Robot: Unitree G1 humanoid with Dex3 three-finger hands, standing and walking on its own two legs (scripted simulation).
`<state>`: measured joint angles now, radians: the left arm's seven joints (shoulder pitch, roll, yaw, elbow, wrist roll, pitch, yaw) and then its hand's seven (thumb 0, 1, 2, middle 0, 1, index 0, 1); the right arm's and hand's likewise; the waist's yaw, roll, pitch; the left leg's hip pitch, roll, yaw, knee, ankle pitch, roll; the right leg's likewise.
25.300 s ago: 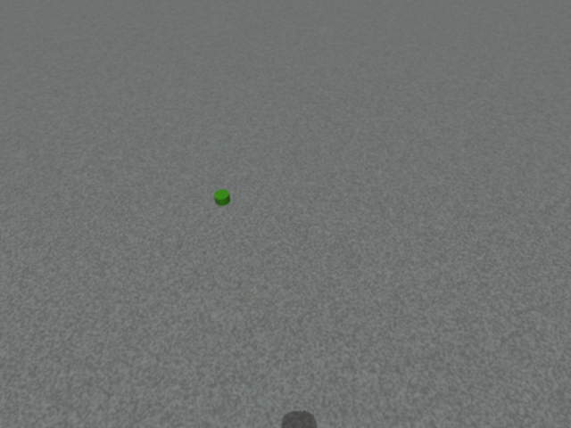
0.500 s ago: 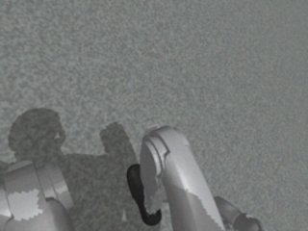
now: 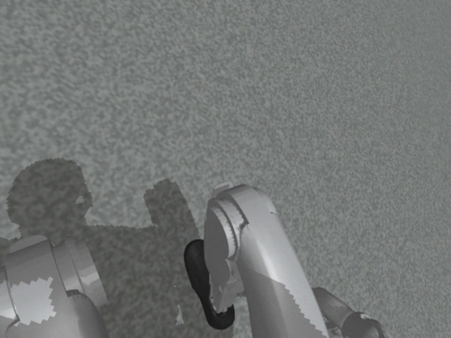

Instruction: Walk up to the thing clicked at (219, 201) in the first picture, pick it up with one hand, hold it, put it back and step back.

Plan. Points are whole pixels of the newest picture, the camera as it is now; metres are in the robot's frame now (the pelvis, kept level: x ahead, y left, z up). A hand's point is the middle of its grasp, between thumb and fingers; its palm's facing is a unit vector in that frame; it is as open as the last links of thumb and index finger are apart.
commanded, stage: open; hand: left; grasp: from above
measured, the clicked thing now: out of the picture +0.40 +0.41 -0.26
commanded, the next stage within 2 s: withdraw in 0.08 s
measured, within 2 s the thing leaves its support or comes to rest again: neither
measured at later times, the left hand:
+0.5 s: hand out of the picture +0.41 +0.42 -0.17, palm faces -0.29 -0.12 -0.95, open 14.0 cm
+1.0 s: hand out of the picture +0.38 +0.40 -0.07, palm faces -0.46 -0.13 -0.88, open 13.9 cm
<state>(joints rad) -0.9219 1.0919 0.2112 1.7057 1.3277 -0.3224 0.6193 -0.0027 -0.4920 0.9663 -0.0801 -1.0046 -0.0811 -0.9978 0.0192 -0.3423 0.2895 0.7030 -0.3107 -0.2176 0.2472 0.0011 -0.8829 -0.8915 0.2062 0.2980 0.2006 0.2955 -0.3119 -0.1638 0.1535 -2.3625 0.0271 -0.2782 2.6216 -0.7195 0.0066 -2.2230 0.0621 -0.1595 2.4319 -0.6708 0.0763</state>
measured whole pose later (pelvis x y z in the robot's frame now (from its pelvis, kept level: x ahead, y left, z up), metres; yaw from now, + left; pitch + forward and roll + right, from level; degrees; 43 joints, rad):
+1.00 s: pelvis -0.01 -0.01 +0.06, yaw +6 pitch +31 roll -10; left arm -0.88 0.90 0.12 1.29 1.22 -0.39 0.19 0.00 -0.49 0.98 -0.11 -1.00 -0.11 -1.00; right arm 0.12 -0.32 0.12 0.68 -0.13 0.01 0.14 0.00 -0.90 -0.90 0.20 0.30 0.20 0.29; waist -0.19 -0.02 -0.02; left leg -2.28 0.02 -0.16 2.37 -0.64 0.01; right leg -2.17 0.01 -0.08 2.27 -0.64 0.05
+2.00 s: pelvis +0.02 +0.00 +0.28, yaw +13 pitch +27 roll -5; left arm 0.08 0.38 0.10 0.19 0.13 0.24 0.02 0.01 0.86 0.90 -0.22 -0.32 -0.21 -0.32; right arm 0.07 -0.23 0.01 0.53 0.04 -0.07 -0.03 0.01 -0.90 -0.90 0.20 0.30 0.20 0.29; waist -0.04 0.03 -0.18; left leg -1.51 0.03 -0.07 1.64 -0.60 0.00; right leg -1.44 -0.02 -0.05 1.58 -0.60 0.03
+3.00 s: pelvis +0.07 +0.00 +0.43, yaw +16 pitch +9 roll -3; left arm 0.49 0.22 0.03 -0.13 -0.05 0.46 0.02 0.01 0.90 0.90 -0.21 -0.30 -0.20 -0.30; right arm 0.28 -0.21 0.04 0.55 0.00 -0.25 -0.18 0.01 -0.90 -0.90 0.21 0.30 0.20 0.30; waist -0.03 0.04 -0.16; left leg -0.69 0.04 -0.05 1.01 -0.47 -0.01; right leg -0.63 -0.01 -0.06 0.93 -0.46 0.02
